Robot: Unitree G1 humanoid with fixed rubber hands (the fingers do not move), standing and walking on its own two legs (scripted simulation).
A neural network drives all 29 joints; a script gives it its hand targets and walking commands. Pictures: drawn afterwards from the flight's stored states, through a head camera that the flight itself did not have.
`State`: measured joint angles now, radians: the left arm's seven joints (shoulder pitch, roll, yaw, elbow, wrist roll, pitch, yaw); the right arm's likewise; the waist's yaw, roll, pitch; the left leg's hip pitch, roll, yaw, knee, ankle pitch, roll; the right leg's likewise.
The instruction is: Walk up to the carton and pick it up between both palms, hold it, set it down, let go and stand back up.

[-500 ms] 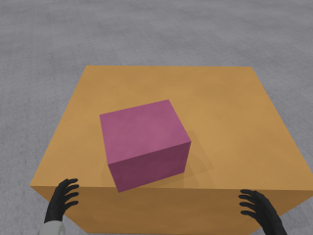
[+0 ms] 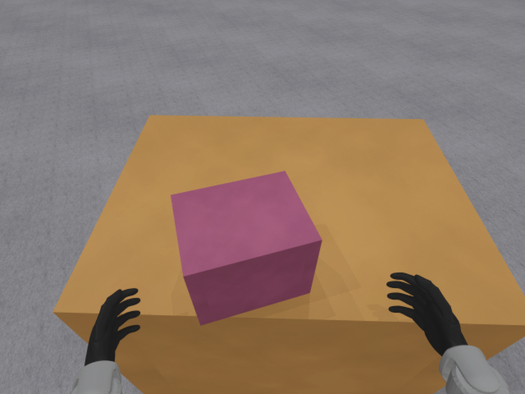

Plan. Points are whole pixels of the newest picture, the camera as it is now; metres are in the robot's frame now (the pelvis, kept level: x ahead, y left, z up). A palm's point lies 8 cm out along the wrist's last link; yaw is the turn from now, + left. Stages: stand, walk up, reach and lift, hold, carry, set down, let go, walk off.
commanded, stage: reach and lift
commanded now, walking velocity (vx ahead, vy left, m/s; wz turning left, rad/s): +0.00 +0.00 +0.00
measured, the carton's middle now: (243, 246) +0.39 +0.08 -0.02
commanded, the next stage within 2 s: none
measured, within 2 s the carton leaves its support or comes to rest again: neither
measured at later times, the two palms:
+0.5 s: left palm (107, 296) +0.23 +0.24 +0.05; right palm (418, 277) +0.31 -0.20 +0.05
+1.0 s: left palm (108, 238) +0.30 +0.25 +0.10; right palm (392, 206) +0.40 -0.16 +0.09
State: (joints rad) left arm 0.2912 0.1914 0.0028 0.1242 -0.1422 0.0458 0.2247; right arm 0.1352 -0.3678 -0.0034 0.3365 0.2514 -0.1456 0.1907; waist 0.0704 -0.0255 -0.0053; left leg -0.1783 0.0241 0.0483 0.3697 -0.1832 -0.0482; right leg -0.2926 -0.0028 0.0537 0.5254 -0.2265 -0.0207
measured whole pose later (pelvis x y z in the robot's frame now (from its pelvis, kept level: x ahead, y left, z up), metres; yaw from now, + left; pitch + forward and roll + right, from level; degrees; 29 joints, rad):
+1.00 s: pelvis +0.01 +0.00 +0.00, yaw +0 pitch +1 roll +2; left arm -0.21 0.19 0.13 -0.01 -0.17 0.52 0.20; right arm -0.49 -0.39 0.04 0.47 0.31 0.23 0.09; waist 0.12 0.01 0.04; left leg -0.18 0.03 0.05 0.34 -0.17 -0.05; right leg -0.28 0.01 0.05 0.45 -0.19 -0.02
